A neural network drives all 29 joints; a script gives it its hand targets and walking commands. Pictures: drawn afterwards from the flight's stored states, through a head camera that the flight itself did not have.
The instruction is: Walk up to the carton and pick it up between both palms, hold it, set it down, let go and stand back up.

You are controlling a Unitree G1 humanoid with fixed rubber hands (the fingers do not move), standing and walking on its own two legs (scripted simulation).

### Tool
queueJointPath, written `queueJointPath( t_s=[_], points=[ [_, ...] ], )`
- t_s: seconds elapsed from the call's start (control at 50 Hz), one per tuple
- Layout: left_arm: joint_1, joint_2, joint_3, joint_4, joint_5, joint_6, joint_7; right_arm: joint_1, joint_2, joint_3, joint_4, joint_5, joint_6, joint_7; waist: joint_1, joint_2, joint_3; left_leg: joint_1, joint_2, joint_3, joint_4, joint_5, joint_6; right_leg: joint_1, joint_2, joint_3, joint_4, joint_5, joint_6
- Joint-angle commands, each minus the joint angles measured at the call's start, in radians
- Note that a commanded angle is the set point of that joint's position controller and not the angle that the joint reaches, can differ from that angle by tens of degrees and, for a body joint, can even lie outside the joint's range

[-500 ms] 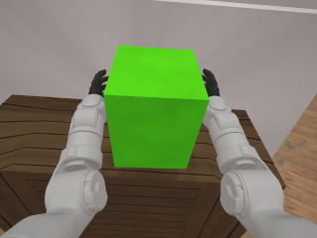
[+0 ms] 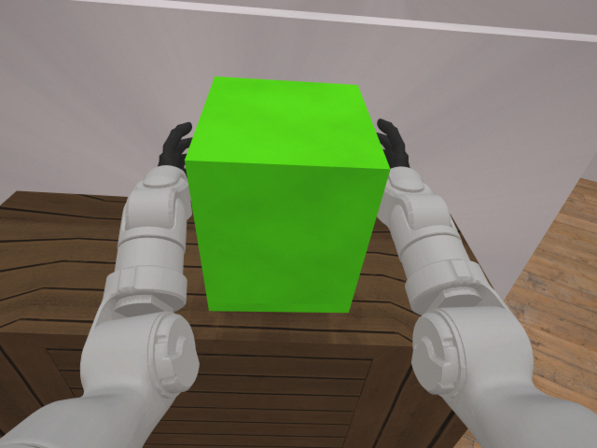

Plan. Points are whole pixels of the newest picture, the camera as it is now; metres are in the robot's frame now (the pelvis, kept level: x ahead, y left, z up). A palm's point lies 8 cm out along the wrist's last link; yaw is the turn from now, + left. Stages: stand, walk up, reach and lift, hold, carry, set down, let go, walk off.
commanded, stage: reach and lift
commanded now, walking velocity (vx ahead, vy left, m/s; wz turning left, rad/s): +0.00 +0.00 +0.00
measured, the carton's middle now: (283, 197) +0.39 +0.05 +0.19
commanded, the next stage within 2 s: hold in 0.62 s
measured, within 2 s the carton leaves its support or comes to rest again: neither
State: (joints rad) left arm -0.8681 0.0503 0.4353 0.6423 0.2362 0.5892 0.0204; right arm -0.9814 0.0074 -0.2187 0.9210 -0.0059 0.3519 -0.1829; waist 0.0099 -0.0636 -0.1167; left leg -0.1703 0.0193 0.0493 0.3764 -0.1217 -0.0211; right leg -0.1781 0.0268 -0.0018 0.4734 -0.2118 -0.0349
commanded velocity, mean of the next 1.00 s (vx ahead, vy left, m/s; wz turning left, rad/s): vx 0.00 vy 0.00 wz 0.00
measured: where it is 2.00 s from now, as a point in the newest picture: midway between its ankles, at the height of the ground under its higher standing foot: outside the picture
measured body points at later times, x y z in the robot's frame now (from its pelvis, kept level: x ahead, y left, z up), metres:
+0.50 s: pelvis +0.00 +0.00 +0.00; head -0.07 +0.02 +0.44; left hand +0.40 +0.19 +0.23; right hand +0.41 -0.10 +0.25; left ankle +0.06 +0.14 -0.74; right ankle +0.03 -0.09 -0.74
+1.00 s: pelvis +0.00 +0.00 +0.00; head -0.08 +0.02 +0.44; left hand +0.39 +0.18 +0.25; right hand +0.41 -0.11 +0.27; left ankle +0.06 +0.14 -0.74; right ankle +0.03 -0.09 -0.74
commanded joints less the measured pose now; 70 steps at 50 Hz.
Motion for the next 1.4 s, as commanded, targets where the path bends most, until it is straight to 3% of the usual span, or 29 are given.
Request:
queueJointPath(
  t_s=[0.0,0.04,0.08,0.12,0.18,0.2,0.24,0.32,0.36,0.38,0.48,0.52,0.62,0.68,0.72,0.76,0.8,0.84,0.88,0.94,0.96,0.98,1.04,1.06,1.14,1.24,1.26,1.34,1.38],
  points=[
    [-0.871,-0.517,-0.352,-0.103,-0.085,-0.027,-0.173,-0.824,0.616,0.242,-0.177,0.180,-0.035,0.083,-0.087,0.069,-0.241,0.106,-0.080,-0.018,-0.080,-0.080,0.035,0.170,-0.034,0.004,-0.239,0.071,0.098],
    [-0.919,-0.486,-0.360,-0.127,-0.118,-0.039,-0.177,-0.853,0.652,0.255,-0.220,0.172,-0.031,0.081,-0.087,0.024,-0.292,0.112,-0.083,-0.018,-0.075,-0.092,0.045,0.169,-0.039,0.008,-0.243,0.065,0.107],
    [-0.948,-0.523,-0.400,-0.152,-0.144,-0.043,-0.167,-0.870,0.629,0.247,-0.232,0.187,-0.041,0.087,-0.111,0.074,-0.328,0.129,-0.077,-0.017,-0.073,-0.075,0.026,0.145,-0.037,0.003,-0.232,0.074,0.102],
    [-0.936,-0.527,-0.377,-0.140,-0.108,-0.029,-0.160,-0.843,0.605,0.229,-0.145,0.183,-0.027,0.097,-0.092,0.103,-0.271,0.120,-0.071,-0.021,-0.081,-0.074,0.024,0.130,-0.028,-0.003,-0.233,0.037,0.092],
    [-0.893,-0.521,-0.345,-0.098,-0.101,-0.014,-0.162,-0.862,0.606,0.239,-0.175,0.189,-0.024,0.101,-0.070,0.058,-0.283,0.135,-0.068,-0.016,-0.086,-0.078,0.036,0.131,-0.023,-0.003,-0.246,0.006,0.092],
    [-0.867,-0.498,-0.320,-0.045,-0.083,-0.004,-0.171,-0.827,0.590,0.207,-0.129,0.164,-0.013,0.095,-0.090,0.044,-0.202,0.106,-0.074,-0.021,-0.096,-0.124,0.045,0.115,-0.032,-0.002,-0.259,-0.019,0.096],
    [-0.864,-0.488,-0.307,-0.048,-0.082,0.003,-0.183,-0.866,0.585,0.204,-0.169,0.172,-0.016,0.099,-0.075,0.048,-0.249,0.123,-0.074,-0.011,-0.088,-0.108,0.051,0.117,-0.033,-0.001,-0.264,-0.046,0.102],
    [-0.925,-0.503,-0.343,-0.098,-0.106,-0.003,-0.185,-0.862,0.591,0.212,-0.159,0.179,-0.006,0.095,-0.111,0.060,-0.266,0.112,-0.072,-0.022,-0.081,-0.089,0.036,0.146,-0.031,0.001,-0.249,0.035,0.092],
    [-0.945,-0.513,-0.380,-0.186,-0.126,-0.010,-0.175,-0.859,0.610,0.254,-0.203,0.212,-0.009,0.095,-0.094,0.067,-0.381,0.145,-0.074,-0.025,-0.062,0.008,0.028,0.207,-0.028,0.002,-0.216,0.168,0.098],
    [-0.916,-0.518,-0.391,-0.169,-0.139,-0.006,-0.173,-0.842,0.601,0.259,-0.210,0.218,-0.003,0.086,-0.110,0.075,-0.367,0.146,-0.075,-0.035,-0.055,0.017,0.024,0.204,-0.031,0.012,-0.219,0.211,0.096],
    [-0.890,-0.523,-0.415,-0.211,-0.137,0.015,-0.160,-0.866,0.605,0.343,-0.274,0.306,0.014,0.072,-0.069,0.102,-0.413,0.164,-0.089,-0.033,-0.029,0.094,0.018,0.244,-0.018,0.008,-0.197,0.324,0.109],
    [-0.903,-0.525,-0.446,-0.263,-0.164,0.017,-0.155,-0.838,0.616,0.370,-0.301,0.322,0.023,0.064,-0.090,0.093,-0.426,0.167,-0.088,-0.033,-0.026,0.120,0.008,0.266,-0.013,0.003,-0.191,0.376,0.110],
    [-0.903,-0.531,-0.454,-0.252,-0.156,0.048,-0.155,-0.828,0.589,0.357,-0.306,0.332,0.063,0.049,-0.116,0.100,-0.382,0.163,-0.079,-0.043,-0.036,0.058,0.006,0.218,-0.010,0.003,-0.207,0.275,0.108],
    [-0.861,-0.510,-0.415,-0.214,-0.134,0.068,-0.157,-0.838,0.599,0.379,-0.294,0.339,0.086,0.052,-0.071,0.063,-0.326,0.135,-0.082,-0.036,-0.050,0.007,0.029,0.200,-0.013,0.007,-0.219,0.223,0.112],
    [-0.900,-0.530,-0.448,-0.243,-0.170,0.063,-0.158,-0.881,0.589,0.353,-0.342,0.338,0.082,0.056,-0.097,0.087,-0.391,0.137,-0.074,-0.042,-0.038,0.023,0.019,0.198,-0.016,0.013,-0.215,0.234,0.106],
    [-0.933,-0.526,-0.456,-0.268,-0.195,0.062,-0.155,-0.895,0.613,0.394,-0.384,0.368,0.083,0.051,-0.084,0.069,-0.418,0.142,-0.082,-0.042,-0.032,0.030,0.026,0.210,-0.015,0.019,-0.213,0.257,0.111],
    [-0.953,-0.573,-0.510,-0.312,-0.216,0.062,-0.134,-0.903,0.596,0.378,-0.378,0.377,0.085,0.058,-0.101,0.130,-0.469,0.159,-0.073,-0.056,-0.030,0.070,0.004,0.194,-0.006,0.009,-0.200,0.270,0.098],
    [-0.952,-0.561,-0.500,-0.308,-0.227,0.064,-0.131,-0.905,0.598,0.386,-0.392,0.379,0.090,0.061,-0.099,0.113,-0.462,0.158,-0.070,-0.060,-0.021,0.075,0.010,0.172,-0.010,0.024,-0.204,0.275,0.101],
    [-0.889,-0.547,-0.466,-0.258,-0.175,0.086,-0.134,-0.831,0.575,0.376,-0.296,0.371,0.112,0.060,-0.095,0.117,-0.352,0.131,-0.069,-0.056,-0.042,0.007,0.011,0.171,-0.007,0.016,-0.208,0.206,0.097],
    [-0.929,-0.541,-0.449,-0.263,-0.178,0.088,-0.135,-0.851,0.570,0.349,-0.272,0.358,0.123,0.069,-0.091,0.106,-0.344,0.131,-0.063,-0.054,-0.058,-0.038,0.022,0.130,-0.010,0.022,-0.228,0.104,0.092],
    [-0.884,-0.534,-0.452,-0.253,-0.186,0.091,-0.142,-0.849,0.566,0.352,-0.315,0.352,0.120,0.064,-0.097,0.086,-0.372,0.124,-0.064,-0.053,-0.047,-0.011,0.024,0.163,-0.016,0.029,-0.224,0.181,0.095],
    [-0.910,-0.544,-0.451,-0.252,-0.196,0.091,-0.141,-0.882,0.581,0.374,-0.329,0.364,0.121,0.067,-0.094,0.074,-0.365,0.122,-0.066,-0.051,-0.048,-0.029,0.029,0.132,-0.010,0.024,-0.225,0.141,0.104],
    [-0.917,-0.571,-0.496,-0.310,-0.214,0.095,-0.135,-0.866,0.560,0.388,-0.360,0.378,0.122,0.063,-0.119,0.105,-0.439,0.153,-0.066,-0.059,-0.035,0.044,0.010,0.182,-0.002,0.021,-0.206,0.246,0.092],
    [-0.948,-0.565,-0.487,-0.313,-0.210,0.093,-0.130,-0.842,0.555,0.367,-0.313,0.370,0.130,0.064,-0.122,0.121,-0.399,0.141,-0.064,-0.061,-0.044,0.000,0.008,0.163,-0.007,0.026,-0.208,0.199,0.091],
    [-0.935,-0.598,-0.524,-0.325,-0.237,0.097,-0.123,-0.927,0.563,0.394,-0.426,0.404,0.115,0.066,-0.110,0.116,-0.480,0.166,-0.066,-0.058,-0.028,0.045,0.014,0.150,-0.002,0.019,-0.211,0.227,0.097],
    [-0.930,-0.576,-0.505,-0.355,-0.211,0.105,-0.121,-0.842,0.568,0.396,-0.349,0.403,0.142,0.068,-0.116,0.132,-0.437,0.145,-0.066,-0.065,-0.036,0.014,0.014,0.164,-0.004,0.028,-0.202,0.231,0.094],
    [-0.904,-0.575,-0.488,-0.306,-0.202,0.114,-0.121,-0.865,0.551,0.399,-0.343,0.413,0.146,0.069,-0.093,0.115,-0.403,0.153,-0.063,-0.061,-0.045,0.014,0.016,0.135,0.003,0.024,-0.214,0.186,0.093],
    [-0.894,-0.578,-0.482,-0.304,-0.204,0.125,-0.131,-0.848,0.536,0.384,-0.349,0.402,0.153,0.062,-0.115,0.100,-0.373,0.134,-0.067,-0.060,-0.051,-0.018,0.016,0.140,-0.005,0.031,-0.219,0.189,0.096],
    [-0.879,-0.600,-0.515,-0.395,-0.223,0.124,-0.132,-0.818,0.547,0.414,-0.418,0.432,0.153,0.057,-0.118,0.116,-0.465,0.172,-0.066,-0.065,-0.031,0.077,0.003,0.201,0.001,0.032,-0.189,0.325,0.098]
  ],
)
